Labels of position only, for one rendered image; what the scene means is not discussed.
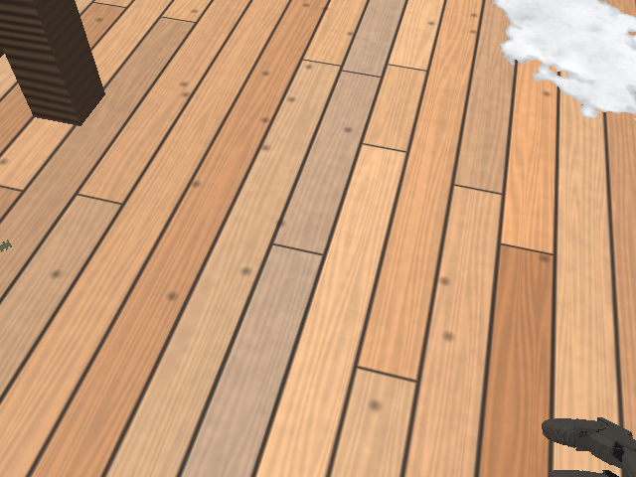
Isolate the right robot hand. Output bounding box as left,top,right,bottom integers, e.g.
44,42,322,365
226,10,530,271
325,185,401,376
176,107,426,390
542,417,636,477

